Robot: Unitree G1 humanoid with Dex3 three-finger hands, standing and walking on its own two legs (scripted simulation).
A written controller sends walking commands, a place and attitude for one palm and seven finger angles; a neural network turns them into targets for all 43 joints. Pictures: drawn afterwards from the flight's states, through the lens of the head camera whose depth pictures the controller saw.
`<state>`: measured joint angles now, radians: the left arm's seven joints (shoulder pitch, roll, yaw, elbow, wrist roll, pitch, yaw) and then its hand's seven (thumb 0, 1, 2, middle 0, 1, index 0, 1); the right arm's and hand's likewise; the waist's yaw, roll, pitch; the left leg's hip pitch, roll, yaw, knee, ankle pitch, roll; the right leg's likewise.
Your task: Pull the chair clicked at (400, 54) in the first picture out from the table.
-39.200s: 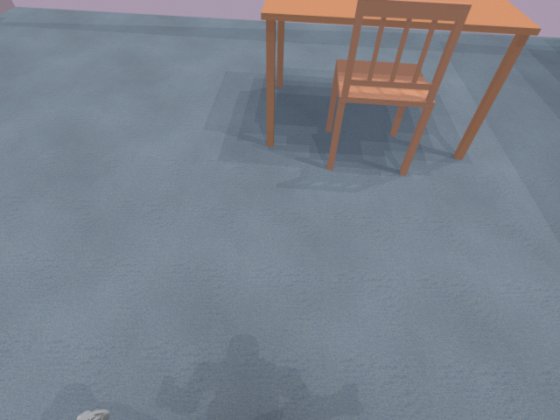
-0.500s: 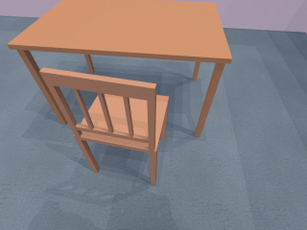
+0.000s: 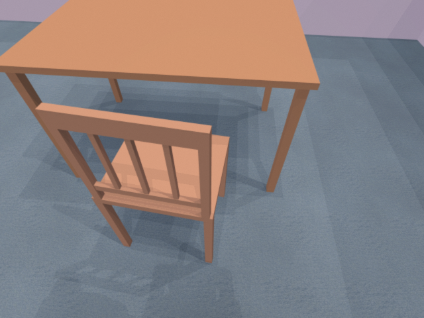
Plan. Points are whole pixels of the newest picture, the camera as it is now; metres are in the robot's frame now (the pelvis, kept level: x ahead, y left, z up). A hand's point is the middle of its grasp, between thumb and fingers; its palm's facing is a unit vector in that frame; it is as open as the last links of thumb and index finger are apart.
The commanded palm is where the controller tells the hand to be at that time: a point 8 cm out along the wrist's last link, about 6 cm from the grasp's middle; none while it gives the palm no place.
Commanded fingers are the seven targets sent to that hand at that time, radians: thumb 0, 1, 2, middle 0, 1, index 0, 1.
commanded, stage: come to a stop and stand still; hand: left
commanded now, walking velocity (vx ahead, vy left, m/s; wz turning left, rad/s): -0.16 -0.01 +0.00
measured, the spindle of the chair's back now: (138, 167) +0.51 +0.24 -0.10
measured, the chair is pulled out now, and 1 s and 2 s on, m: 0.22 0.22 0.22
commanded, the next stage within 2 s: look again from close up in 0.76 s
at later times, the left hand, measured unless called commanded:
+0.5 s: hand out of the picture -0.01 +0.19 -0.17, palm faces +0.01 -0.98 -0.22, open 7.3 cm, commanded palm none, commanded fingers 0.00 0.90 0.90 -0.20 -0.30 -0.20 -0.30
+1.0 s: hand out of the picture -0.05 +0.19 -0.17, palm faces -0.02 -0.98 -0.19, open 7.3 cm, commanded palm none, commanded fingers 0.00 0.90 0.90 -0.20 -0.30 -0.20 -0.30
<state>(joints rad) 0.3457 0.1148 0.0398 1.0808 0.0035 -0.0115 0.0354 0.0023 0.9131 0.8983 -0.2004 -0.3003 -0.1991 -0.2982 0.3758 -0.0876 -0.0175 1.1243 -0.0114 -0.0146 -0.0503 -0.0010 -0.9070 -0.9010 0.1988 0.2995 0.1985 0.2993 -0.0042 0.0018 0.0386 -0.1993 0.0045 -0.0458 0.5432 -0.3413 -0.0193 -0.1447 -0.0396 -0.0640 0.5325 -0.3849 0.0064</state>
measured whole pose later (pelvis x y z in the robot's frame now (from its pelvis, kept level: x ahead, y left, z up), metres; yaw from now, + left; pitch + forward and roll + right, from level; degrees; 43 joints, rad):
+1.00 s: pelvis -0.04 +0.01 +0.01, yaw -2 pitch -1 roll +0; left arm 0.31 0.18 -0.02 1.10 0.01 0.00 0.02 0.00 0.91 0.90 -0.20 -0.30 -0.20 -0.30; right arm 0.28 -0.17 0.03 1.12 -0.01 -0.01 -0.02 0.00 -0.91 -0.90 0.20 0.30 0.20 0.30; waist 0.01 -0.01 0.04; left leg -0.23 0.01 0.02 0.49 -0.25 0.00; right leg -0.18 -0.04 -0.03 0.48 -0.29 0.02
